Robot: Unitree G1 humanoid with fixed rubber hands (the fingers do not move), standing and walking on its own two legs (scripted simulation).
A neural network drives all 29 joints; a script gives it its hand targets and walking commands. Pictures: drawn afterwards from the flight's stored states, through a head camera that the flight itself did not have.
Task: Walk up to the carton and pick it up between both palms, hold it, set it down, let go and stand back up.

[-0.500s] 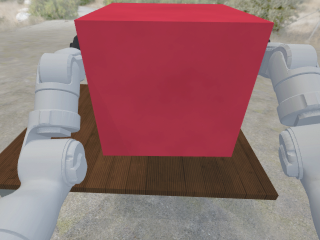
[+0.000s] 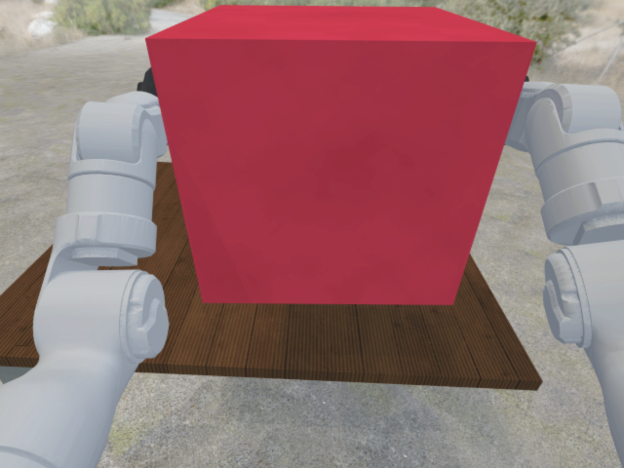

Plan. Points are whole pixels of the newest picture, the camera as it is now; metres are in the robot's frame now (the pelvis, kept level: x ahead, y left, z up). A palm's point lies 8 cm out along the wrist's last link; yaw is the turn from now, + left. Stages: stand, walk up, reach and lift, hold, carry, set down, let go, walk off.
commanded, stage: hold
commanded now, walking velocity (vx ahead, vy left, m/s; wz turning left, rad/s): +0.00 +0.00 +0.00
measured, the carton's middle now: (327, 143) +0.41 -0.01 +0.31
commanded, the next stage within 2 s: set down in 1.06 s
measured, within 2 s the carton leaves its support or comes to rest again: neither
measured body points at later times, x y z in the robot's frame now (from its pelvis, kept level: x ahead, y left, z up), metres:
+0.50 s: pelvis +0.00 +0.00 +0.00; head -0.09 +0.01 +0.44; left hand +0.39 +0.19 +0.35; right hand +0.38 -0.20 +0.37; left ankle +0.01 +0.14 -0.75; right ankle +0.00 -0.12 -0.75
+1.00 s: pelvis +0.00 +0.00 +0.00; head -0.10 +0.01 +0.44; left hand +0.39 +0.18 +0.34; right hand +0.37 -0.21 +0.37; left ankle +0.01 +0.14 -0.75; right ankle +0.00 -0.12 -0.75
